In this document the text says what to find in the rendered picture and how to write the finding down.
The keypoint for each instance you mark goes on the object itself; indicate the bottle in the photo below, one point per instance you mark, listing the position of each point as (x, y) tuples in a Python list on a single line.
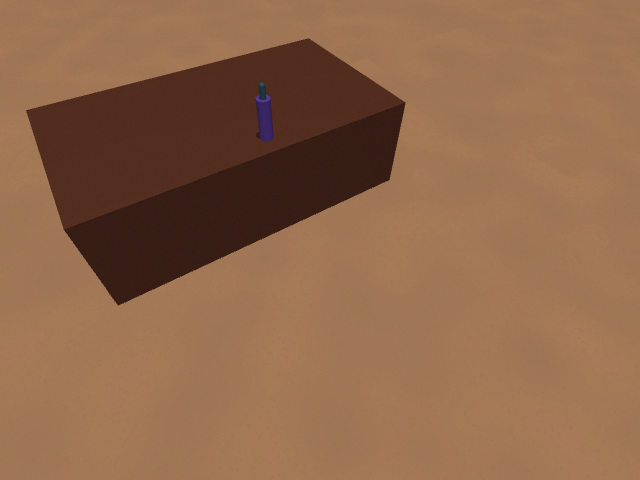
[(264, 112)]

